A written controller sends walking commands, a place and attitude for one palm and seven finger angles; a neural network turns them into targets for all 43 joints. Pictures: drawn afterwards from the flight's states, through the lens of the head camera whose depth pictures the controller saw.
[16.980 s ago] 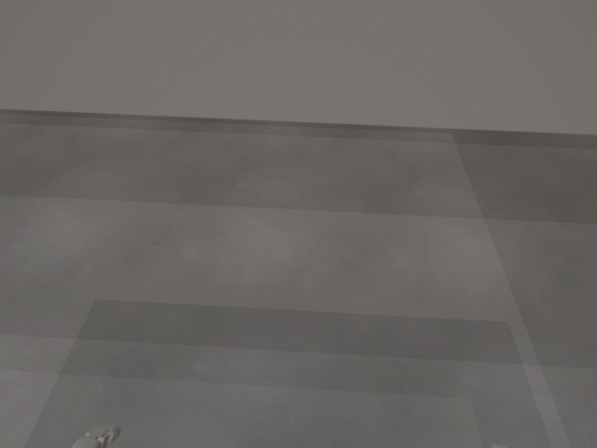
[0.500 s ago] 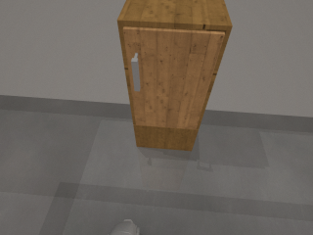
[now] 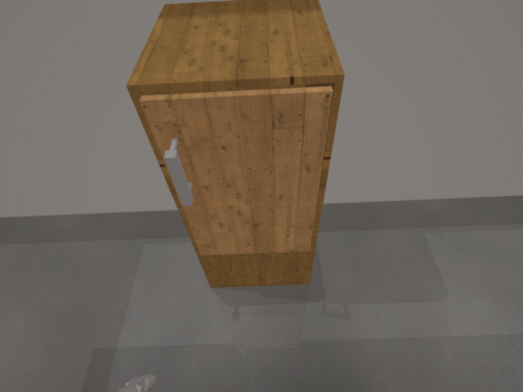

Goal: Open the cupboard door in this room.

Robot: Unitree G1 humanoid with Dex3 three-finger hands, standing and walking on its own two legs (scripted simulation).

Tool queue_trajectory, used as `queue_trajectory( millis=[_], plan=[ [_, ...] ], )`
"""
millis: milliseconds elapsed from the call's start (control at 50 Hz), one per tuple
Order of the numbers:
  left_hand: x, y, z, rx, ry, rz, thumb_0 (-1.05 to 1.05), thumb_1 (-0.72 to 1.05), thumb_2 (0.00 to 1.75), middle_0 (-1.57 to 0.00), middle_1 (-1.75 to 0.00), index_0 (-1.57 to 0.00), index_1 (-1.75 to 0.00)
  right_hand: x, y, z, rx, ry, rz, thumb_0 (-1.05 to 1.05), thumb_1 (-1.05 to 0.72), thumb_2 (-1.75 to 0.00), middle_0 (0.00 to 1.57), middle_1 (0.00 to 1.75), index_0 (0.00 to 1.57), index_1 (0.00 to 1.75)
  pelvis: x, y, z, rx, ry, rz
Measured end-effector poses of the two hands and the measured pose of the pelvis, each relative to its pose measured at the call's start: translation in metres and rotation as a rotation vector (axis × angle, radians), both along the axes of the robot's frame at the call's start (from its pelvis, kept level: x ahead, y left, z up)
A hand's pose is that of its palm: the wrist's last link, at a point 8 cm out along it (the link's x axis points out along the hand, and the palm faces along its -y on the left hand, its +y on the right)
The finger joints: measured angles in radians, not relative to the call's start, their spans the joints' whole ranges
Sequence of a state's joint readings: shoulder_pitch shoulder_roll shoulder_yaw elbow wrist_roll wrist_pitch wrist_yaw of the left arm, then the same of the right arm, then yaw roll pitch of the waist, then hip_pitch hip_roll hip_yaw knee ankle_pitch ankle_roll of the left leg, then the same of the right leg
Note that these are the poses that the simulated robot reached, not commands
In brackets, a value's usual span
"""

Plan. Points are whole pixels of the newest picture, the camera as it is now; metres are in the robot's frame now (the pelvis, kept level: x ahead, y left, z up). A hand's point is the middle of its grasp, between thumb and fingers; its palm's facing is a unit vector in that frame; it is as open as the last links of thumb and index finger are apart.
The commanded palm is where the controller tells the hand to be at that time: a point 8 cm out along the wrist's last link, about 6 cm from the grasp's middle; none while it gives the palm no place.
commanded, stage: come to a stop and stand still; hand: left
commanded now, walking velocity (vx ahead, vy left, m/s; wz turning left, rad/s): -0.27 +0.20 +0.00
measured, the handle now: (181, 173) +0.55 +0.20 -0.03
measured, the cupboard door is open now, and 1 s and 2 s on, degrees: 0 0 0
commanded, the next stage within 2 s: look again from close up in 1.12 s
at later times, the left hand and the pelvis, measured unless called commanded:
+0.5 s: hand out of the picture -0.01 +0.26 -0.17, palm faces +0.07 -0.97 -0.22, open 7.4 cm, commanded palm none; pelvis -0.04 +0.06 +0.01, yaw +0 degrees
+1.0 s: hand out of the picture -0.07 +0.21 -0.16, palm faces +0.00 -0.98 -0.18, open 7.3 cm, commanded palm none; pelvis -0.07 +0.05 +0.02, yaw -1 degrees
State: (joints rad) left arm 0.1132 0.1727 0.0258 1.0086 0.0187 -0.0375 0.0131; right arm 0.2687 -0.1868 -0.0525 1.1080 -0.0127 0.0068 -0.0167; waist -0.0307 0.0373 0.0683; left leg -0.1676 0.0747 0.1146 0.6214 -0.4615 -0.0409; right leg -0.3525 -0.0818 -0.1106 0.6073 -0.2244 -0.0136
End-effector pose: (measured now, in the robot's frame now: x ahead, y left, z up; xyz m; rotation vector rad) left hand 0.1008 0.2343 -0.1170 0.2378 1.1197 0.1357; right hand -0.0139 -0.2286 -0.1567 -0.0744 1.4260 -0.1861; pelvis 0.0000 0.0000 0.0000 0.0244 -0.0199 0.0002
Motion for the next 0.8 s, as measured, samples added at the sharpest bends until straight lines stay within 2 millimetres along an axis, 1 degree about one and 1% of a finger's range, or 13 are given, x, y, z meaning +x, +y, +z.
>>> queue_trajectory(
  millis=[60,140,240,300,340,380,420,480,540,600,660,700,800],
  plan=[
    [0.002,-0.012,0.001,-0.011,0.02,0.007,-0.01,0.91,0.9,-0.2,-0.3,-0.19,-0.3,0.006,-0.004,0.003,0.002,0.032,0.006,0.0,-0.91,-0.9,0.2,0.3,0.2,0.3,0.002,-0.003,0.004,0.008,0.002,0.009],
    [-0.013,-0.014,0.001,-0.021,0.057,0.046,-0.01,0.9,0.9,-0.2,-0.3,-0.2,-0.3,0.021,-0.008,0.007,-0.011,0.03,0.043,0.0,-0.91,-0.9,0.2,0.3,0.2,0.3,-0.004,-0.001,0.009,0.015,0.006,0.015],
    [-0.042,0.011,-0.004,-0.006,0.101,0.081,-0.01,0.91,0.9,-0.2,-0.3,-0.2,-0.3,0.044,-0.005,0.015,-0.042,-0.045,0.081,0.0,-0.91,-0.9,0.2,0.3,0.2,0.3,-0.016,0.01,0.008,0.006,0.012,0.014],
    [-0.062,0.031,-0.013,-0.008,0.127,0.094,-0.01,0.91,0.9,-0.2,-0.3,-0.2,-0.3,0.054,0.003,0.021,-0.07,-0.107,0.1,0.0,-0.91,-0.9,0.2,0.3,0.2,0.3,-0.024,0.022,0.005,-0.009,0.013,0.01],
    [-0.075,0.046,-0.022,-0.016,0.141,0.104,-0.01,0.91,0.9,-0.2,-0.3,-0.2,-0.3,0.055,0.011,0.024,-0.093,-0.149,0.109,0.0,-0.91,-0.9,0.2,0.3,0.2,0.3,-0.029,0.033,-0.001,-0.024,0.011,0.009],
    [-0.087,0.059,-0.03,-0.026,0.158,0.12,0.0,0.91,0.9,-0.2,-0.3,-0.2,-0.3,0.05,0.021,0.028,-0.109,-0.168,0.117,0.0,-0.91,-0.9,0.2,0.3,0.2,0.3,-0.034,0.041,-0.003,-0.025,0.003,0.007],
    [-0.099,0.068,-0.029,-0.031,0.187,0.131,0.0,0.91,0.9,-0.2,-0.3,-0.2,-0.3,0.043,0.032,0.035,-0.11,-0.163,0.123,0.0,-0.91,-0.9,0.2,0.3,0.2,0.3,-0.037,0.047,0.002,-0.027,0.0,0.003],
    [-0.116,0.074,-0.023,-0.04,0.216,0.14,0.0,0.91,0.9,-0.2,-0.3,-0.19,-0.3,0.034,0.048,0.041,-0.099,-0.143,0.129,0.0,-0.91,-0.9,0.2,0.3,0.2,0.3,-0.04,0.054,0.01,-0.033,0.01,0.002],
    [-0.134,0.076,-0.019,-0.044,0.248,0.14,0.0,0.91,0.9,-0.2,-0.3,-0.19,-0.3,0.029,0.059,0.041,-0.084,-0.137,0.119,0.0,-0.91,-0.9,0.2,0.3,0.2,0.3,-0.041,0.059,0.014,-0.027,0.021,-0.006],
    [-0.147,0.072,-0.017,-0.045,0.286,0.129,0.0,0.91,0.9,-0.2,-0.3,-0.19,-0.3,0.022,0.063,0.038,-0.074,-0.14,0.098,0.0,-0.92,-0.9,0.2,0.3,0.2,0.3,-0.043,0.063,0.015,-0.018,0.024,-0.011],
    [-0.153,0.064,-0.017,-0.044,0.3,0.115,0.0,0.91,0.9,-0.2,-0.3,-0.19,-0.3,0.011,0.064,0.03,-0.053,-0.135,0.074,0.0,-0.92,-0.9,0.2,0.3,0.2,0.3,-0.046,0.062,0.012,-0.001,0.022,-0.016],
    [-0.156,0.058,-0.016,-0.041,0.298,0.105,0.0,0.91,0.9,-0.2,-0.3,-0.19,-0.3,0.001,0.063,0.024,-0.041,-0.122,0.052,0.0,-0.92,-0.9,0.2,0.3,0.2,0.3,-0.05,0.061,0.011,0.0,0.014,-0.02],
    [-0.159,0.041,-0.011,-0.058,0.274,0.08,0.0,0.91,0.9,-0.2,-0.3,-0.19,-0.3,-0.029,0.061,0.022,-0.023,-0.074,0.032,0.0,-0.93,-0.9,0.2,0.3,0.2,0.3,-0.058,0.059,0.015,-0.014,-0.003,-0.018]
  ],
)
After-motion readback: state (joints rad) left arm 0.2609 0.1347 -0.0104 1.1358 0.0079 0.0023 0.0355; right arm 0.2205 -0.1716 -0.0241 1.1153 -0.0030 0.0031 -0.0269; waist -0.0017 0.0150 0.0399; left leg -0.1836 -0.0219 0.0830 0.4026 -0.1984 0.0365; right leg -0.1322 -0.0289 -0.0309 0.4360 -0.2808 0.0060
